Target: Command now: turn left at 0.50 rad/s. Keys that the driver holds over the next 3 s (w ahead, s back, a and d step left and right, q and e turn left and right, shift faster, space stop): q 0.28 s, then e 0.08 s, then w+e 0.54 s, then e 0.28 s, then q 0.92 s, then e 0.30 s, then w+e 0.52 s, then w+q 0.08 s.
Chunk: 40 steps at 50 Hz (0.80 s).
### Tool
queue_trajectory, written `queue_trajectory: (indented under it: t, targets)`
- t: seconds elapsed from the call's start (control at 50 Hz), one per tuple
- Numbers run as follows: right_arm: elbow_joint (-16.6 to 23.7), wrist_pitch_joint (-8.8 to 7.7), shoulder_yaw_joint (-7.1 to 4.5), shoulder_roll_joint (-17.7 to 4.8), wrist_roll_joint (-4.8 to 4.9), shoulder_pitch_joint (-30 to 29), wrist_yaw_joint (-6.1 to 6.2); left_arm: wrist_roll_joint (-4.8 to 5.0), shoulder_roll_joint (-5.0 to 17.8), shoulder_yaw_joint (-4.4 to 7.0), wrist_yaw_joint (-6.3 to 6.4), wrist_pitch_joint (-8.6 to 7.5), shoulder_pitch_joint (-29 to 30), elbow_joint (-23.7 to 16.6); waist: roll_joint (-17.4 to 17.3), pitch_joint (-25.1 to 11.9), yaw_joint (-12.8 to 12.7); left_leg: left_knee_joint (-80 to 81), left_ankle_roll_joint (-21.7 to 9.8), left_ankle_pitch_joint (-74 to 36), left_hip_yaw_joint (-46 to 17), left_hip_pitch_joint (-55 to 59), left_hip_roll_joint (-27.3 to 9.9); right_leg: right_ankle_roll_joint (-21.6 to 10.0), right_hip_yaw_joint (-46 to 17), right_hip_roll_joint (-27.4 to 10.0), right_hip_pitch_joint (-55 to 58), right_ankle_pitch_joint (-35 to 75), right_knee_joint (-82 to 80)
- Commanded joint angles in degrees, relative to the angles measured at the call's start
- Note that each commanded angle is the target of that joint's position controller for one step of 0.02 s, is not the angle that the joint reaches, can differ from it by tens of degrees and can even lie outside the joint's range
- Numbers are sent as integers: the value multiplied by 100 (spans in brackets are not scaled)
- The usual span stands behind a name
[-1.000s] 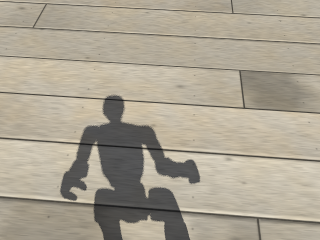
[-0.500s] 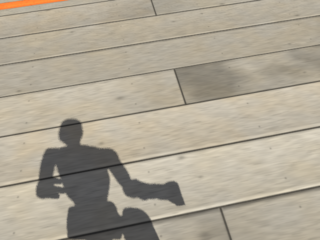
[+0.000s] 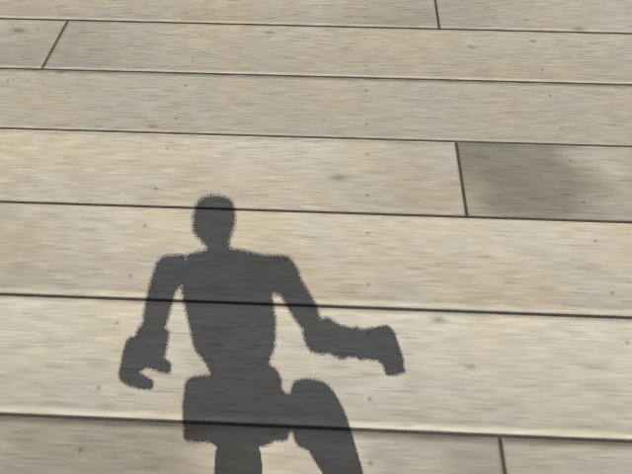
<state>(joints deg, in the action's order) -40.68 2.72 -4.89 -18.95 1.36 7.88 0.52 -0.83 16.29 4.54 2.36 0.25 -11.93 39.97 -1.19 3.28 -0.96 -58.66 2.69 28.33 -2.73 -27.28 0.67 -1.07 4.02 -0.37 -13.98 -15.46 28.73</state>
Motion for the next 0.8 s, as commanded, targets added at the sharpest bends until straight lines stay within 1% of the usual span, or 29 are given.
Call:
queue_trajectory:
  t: [0.02,0.04,0.06,0.1,0.12,0.14,0.16,0.18,0.2,0.22,0.24,0.26,0.28,0.32,0.36,0.38,0.4,0.42,0.44,0.48,0.54,0.6,0.66,0.7,0.72,0.74,0.76,0.78,0.8]
  targets:
    - [489,-4,-13,-220,6,-148,-82,33,971,240,43,-40,424,-443,776,-460,27,296,125,-242,177,-249,-380,-1124,-976,-1492,632,2536,-903]
    - [564,-7,10,-195,17,-190,-131,40,998,256,38,-2,407,-438,900,-566,-15,714,108,-311,309,57,-353,-1093,-759,-1442,616,2621,-841]
    - [620,-7,1,-245,33,-195,-170,65,1039,275,26,25,354,-415,996,-674,-54,1082,84,-383,414,271,-307,-1078,-663,-1476,688,2698,-759]
    - [643,15,-58,-369,35,-9,-225,160,1110,298,-6,53,282,-365,1021,-817,10,1910,-32,-833,654,688,-164,-973,-560,-1582,779,2573,-485]
    - [584,32,-90,-382,16,217,-231,230,1100,294,-20,52,330,-350,966,-845,146,2556,-156,-1353,810,1089,-37,-810,-413,-1553,634,2306,-227]
    - [507,46,-156,-491,-19,464,-184,251,953,259,-45,27,130,-253,752,-861,202,3120,-332,-1819,732,1661,109,-505,-168,-1387,287,1715,235]
    - [528,35,-295,-948,-21,668,-103,101,703,195,-86,4,-123,-197,-290,-815,161,3511,-677,-3398,-376,2531,-509,30,342,-957,-766,341,1425]
    - [765,-33,-403,-1657,-153,659,-50,-177,399,53,-78,-9,229,-617,-1825,-783,136,3694,-1893,-5138,-2864,2898,-2167,559,268,-58,-2507,-2436,2976]
    - [785,-181,-327,-1388,-348,829,-117,-40,687,133,-25,-31,719,-686,-1023,-1231,598,3899,-2494,-4657,-3090,2613,-2358,549,-720,15,-2519,-2591,3944]
    - [756,-288,-257,-1226,-329,582,-124,93,791,172,-2,-7,737,-657,-730,-926,394,3934,-2240,-4104,-2539,2364,-2041,469,-859,-85,-2578,-2097,4136]
    - [752,-321,-230,-1055,-193,283,-82,75,824,206,43,18,615,-542,-493,-733,219,3912,-1874,-3530,-2129,2218,-1673,444,-891,-183,-2592,-1546,3977]
    - [783,-298,-166,-871,-82,46,-33,26,865,234,91,40,573,-471,-445,-646,134,3889,-1644,-3362,-1920,2109,-1472,474,-931,-233,-2559,-1156,3782]
    - [805,-267,-122,-809,-61,-53,11,1,854,244,92,42,503,-440,-510,-669,54,3894,-1572,-3539,-1738,1872,-1296,523,-896,-167,-2274,-868,3778]
    - [810,-249,-19,-575,-142,-80,74,61,713,202,34,44,195,-264,-519,-960,-21,3873,-1572,-3860,-1371,1933,-1210,609,-770,-107,-1922,-472,3761]
    - [725,-277,89,-314,-186,-47,100,99,519,115,2,62,203,-192,-461,-1001,18,3878,-1521,-3769,-1081,1990,-1111,655,-750,-224,-1639,-252,3061]
    - [630,-288,133,-200,-188,64,105,90,402,53,-34,59,220,-169,-472,-1064,75,4006,-1468,-2903,-983,2010,-1023,650,-712,-308,-1423,-92,2538]
    - [534,-297,137,-214,-192,207,97,99,333,4,-83,48,308,-163,-605,-977,204,4230,-1455,-1747,-1011,1951,-985,630,-617,-327,-1261,-17,2122]
    - [468,-302,61,-487,-192,343,81,136,410,-2,-118,29,497,-235,-824,-739,373,4493,-1518,-841,-1236,1890,-1080,593,-488,-268,-1320,-99,1939]
    - [412,-309,2,-707,-214,423,65,189,561,20,-139,3,633,-302,-898,-504,470,4683,-1589,-281,-1500,1889,-1245,530,-472,-260,-1469,-222,1822]
    - [321,-358,-32,-809,-215,540,42,244,703,35,-165,-79,717,-340,-728,-190,552,4873,-1655,167,-1801,2066,-1511,374,-535,-308,-1765,-412,1559]
    - [172,-483,-48,-806,-143,664,30,239,597,-10,-204,-215,708,-323,-487,-21,599,5001,-1669,180,-1819,2444,-1716,167,-612,-398,-2071,-504,1353]
    - [102,-575,-73,-801,-99,635,-3,249,516,-45,-272,-299,659,-323,-399,-27,564,5062,-1619,-90,-1474,2559,-1704,9,-544,-418,-1969,-503,1118]
    - [80,-594,-113,-842,-45,556,-73,267,480,-78,-356,-321,589,-345,-376,-80,479,5012,-1536,-459,-997,2386,-1628,-109,-328,-373,-1487,-345,755]
    - [68,-572,-134,-864,12,452,-116,260,474,-85,-400,-317,399,-313,-300,-144,298,4758,-1411,-653,-592,2091,-1516,-196,-99,-252,-869,13,319]
    - [65,-560,-134,-852,33,391,-129,246,491,-70,-405,-311,169,-237,-233,-227,146,4472,-1310,-774,-350,1813,-1413,-244,56,-116,-349,197,89]
    - [63,-567,-108,-770,18,373,-133,253,592,-14,-385,-295,-224,-120,-175,-372,-46,3984,-1168,-1090,-92,1448,-1262,-322,118,41,319,165,6]
    - [106,-606,-25,-547,-54,284,-130,299,864,117,-333,-280,-906,26,53,-682,-367,2950,-905,-1714,333,895,-986,-529,-239,-58,1300,47,-63]
    - [491,-704,112,-146,-203,11,-133,280,1660,336,-262,-271,-1624,72,1487,-933,-538,617,-290,-1272,1160,-658,-149,-1298,-2678,-1393,2340,-637,-809]
    - [638,-857,110,-251,-191,-199,-142,236,1646,288,-320,-349,-1774,-11,1666,-949,-643,-533,-181,366,263,-2117,310,-1979,-4668,-1997,2844,-1372,-1615]
